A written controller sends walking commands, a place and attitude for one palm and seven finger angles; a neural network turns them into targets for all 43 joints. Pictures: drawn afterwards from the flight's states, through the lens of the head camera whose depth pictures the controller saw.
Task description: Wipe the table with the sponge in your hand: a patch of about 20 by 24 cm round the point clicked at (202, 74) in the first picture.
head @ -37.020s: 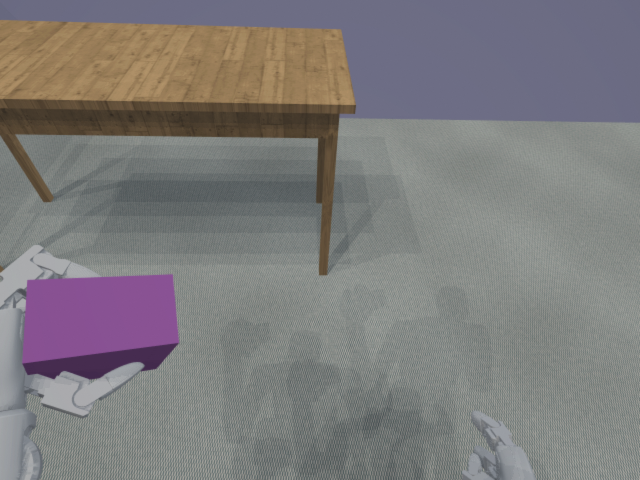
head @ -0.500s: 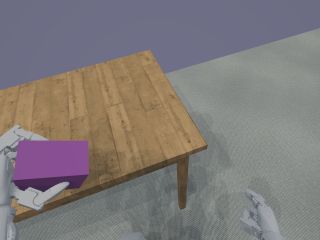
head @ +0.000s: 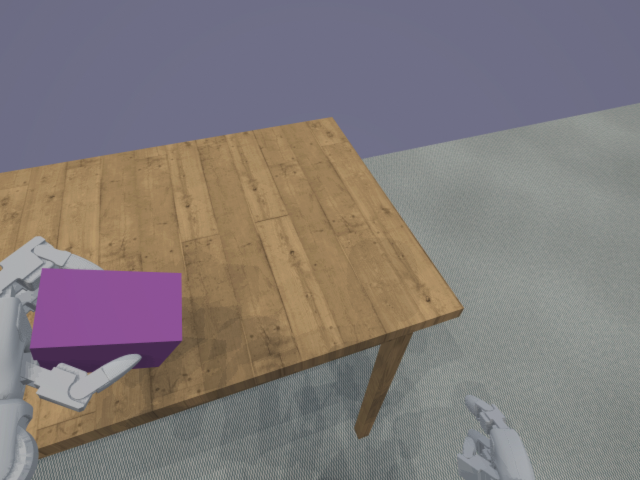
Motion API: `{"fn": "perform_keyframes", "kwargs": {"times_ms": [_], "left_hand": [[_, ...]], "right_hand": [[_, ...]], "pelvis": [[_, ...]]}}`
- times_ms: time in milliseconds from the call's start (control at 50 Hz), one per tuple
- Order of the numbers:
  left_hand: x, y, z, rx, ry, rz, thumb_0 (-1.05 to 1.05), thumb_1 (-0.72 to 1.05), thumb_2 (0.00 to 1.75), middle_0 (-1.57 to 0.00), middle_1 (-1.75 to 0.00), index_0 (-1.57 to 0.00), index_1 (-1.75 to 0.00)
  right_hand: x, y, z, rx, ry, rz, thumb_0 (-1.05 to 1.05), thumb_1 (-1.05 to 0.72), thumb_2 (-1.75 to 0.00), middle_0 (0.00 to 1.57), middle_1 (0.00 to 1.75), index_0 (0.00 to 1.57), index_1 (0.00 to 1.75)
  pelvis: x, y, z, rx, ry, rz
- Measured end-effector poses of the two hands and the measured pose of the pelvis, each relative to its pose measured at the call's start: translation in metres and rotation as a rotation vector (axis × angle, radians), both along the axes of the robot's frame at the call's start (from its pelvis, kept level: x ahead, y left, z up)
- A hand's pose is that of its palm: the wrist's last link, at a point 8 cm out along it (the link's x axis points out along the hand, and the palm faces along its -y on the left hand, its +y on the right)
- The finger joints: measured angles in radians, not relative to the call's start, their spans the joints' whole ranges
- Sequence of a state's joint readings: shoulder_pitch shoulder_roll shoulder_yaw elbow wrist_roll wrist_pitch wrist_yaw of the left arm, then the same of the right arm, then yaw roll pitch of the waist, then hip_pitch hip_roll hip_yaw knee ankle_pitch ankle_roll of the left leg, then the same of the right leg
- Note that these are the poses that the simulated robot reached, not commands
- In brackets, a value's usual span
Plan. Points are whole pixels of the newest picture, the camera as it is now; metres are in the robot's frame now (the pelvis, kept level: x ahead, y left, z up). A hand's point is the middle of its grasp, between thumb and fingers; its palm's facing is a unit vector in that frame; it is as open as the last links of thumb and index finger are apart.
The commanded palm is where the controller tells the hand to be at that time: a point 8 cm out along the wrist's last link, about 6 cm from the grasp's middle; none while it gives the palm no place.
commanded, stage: come to a stop and stand still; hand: left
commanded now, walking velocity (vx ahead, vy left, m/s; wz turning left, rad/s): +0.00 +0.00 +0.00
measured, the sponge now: (129, 324) +0.23 +0.22 +0.13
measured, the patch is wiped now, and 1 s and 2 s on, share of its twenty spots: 0.00 0.00 0.00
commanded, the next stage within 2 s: look again from close up in 0.44 s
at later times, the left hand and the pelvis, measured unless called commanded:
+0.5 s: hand (85, 308) +0.23 +0.25 +0.15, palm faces +0.36 -0.85 -0.37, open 10.4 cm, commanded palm +0.18 +0.29 +0.17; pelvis +0.01 +0.01 +0.00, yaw -1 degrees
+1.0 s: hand (103, 280) +0.26 +0.25 +0.15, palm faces +0.33 -0.84 -0.44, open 10.4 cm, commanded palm +0.20 +0.27 +0.17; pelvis +0.02 +0.00 +0.00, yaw -2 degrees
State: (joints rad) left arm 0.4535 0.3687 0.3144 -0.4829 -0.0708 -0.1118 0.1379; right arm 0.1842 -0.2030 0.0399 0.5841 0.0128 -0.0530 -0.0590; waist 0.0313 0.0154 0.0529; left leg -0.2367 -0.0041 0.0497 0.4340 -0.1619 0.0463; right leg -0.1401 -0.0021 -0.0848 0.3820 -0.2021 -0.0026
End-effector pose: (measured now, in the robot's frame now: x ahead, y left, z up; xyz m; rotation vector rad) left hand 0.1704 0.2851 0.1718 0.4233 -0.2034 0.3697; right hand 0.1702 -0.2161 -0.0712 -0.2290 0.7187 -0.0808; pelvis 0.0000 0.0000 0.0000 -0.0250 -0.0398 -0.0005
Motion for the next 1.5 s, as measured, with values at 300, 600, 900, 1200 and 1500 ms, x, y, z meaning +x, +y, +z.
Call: {"fn": "perform_keyframes", "kwargs": {"times_ms": [300,600,900,1200,1500], "left_hand": [[0.015,0.018,-0.003,0.003,0.025,-0.019,-0.02,-0.53,1.04,-0.69,-1.31,-0.72,-1.3],[0.036,0.022,0.015,0.159,-0.029,-0.005,-0.02,-0.53,1.04,-0.69,-1.31,-0.73,-1.3],[0.049,-0.024,-0.023,0.031,0.039,-0.194,-0.01,-0.53,1.04,-0.69,-1.31,-0.73,-1.3],[0.073,0.013,0.013,0.107,-0.101,-0.088,-0.01,-0.53,1.04,-0.69,-1.31,-0.72,-1.31],[0.037,0.028,0.005,0.043,-0.127,-0.015,-0.02,-0.53,1.04,-0.69,-1.31,-0.72,-1.3]], "right_hand": [[0.009,0.032,0.0,0.017,-0.005,0.017,0.02,-0.9,-0.9,0.2,0.3,0.2,0.3],[0.016,0.001,-0.002,-0.016,0.011,0.029,0.01,-0.9,-0.9,0.2,0.3,0.2,0.3],[-0.006,-0.028,0.007,-0.042,0.001,-0.088,0.02,-0.9,-0.9,0.2,0.29,0.2,0.3],[0.02,0.002,-0.002,0.034,-0.047,-0.029,0.02,-0.9,-0.9,0.2,0.3,0.2,0.3],[0.023,0.012,0.011,-0.036,-0.048,0.007,0.02,-0.9,-0.9,0.2,0.3,0.2,0.3]], "pelvis": [[0.007,0.023,0.002,0.012,0.017,-0.017],[0.01,0.0,0.0,0.006,0.036,-0.005],[0.021,-0.003,-0.002,0.006,0.045,-0.046],[0.03,0.018,-0.004,0.01,0.059,-0.061],[0.024,0.018,-0.003,0.001,0.024,-0.025]]}}
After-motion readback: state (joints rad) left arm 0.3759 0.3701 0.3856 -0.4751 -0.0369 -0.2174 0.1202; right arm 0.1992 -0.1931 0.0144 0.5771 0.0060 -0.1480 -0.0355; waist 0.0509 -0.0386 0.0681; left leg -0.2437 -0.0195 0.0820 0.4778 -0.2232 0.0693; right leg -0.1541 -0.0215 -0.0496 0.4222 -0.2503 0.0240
